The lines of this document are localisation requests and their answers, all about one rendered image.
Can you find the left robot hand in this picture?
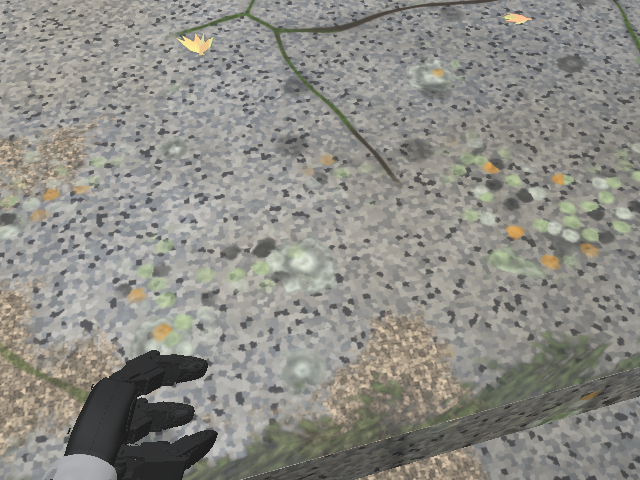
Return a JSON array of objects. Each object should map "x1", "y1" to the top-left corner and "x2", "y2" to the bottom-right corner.
[{"x1": 64, "y1": 350, "x2": 218, "y2": 480}]

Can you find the robot left forearm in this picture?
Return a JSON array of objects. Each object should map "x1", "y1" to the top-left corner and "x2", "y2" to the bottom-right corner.
[{"x1": 42, "y1": 454, "x2": 117, "y2": 480}]

